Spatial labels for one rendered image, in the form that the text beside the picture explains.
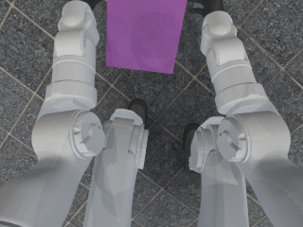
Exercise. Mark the robot left upper arm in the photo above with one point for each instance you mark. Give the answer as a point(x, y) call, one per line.
point(65, 144)

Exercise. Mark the right robot foot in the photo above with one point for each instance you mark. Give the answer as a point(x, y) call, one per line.
point(187, 139)

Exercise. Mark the left robot hand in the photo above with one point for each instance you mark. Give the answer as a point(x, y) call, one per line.
point(91, 3)

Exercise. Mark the robot right shin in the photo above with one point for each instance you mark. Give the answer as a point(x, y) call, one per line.
point(213, 120)

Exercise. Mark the robot right upper arm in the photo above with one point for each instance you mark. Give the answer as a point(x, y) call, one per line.
point(258, 143)

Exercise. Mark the carton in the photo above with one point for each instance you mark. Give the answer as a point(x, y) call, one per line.
point(144, 34)

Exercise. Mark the left robot forearm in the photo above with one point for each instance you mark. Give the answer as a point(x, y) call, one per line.
point(72, 85)

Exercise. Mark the right robot forearm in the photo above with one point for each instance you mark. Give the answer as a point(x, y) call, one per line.
point(230, 70)

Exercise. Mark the right robot hand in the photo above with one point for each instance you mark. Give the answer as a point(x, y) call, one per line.
point(209, 6)

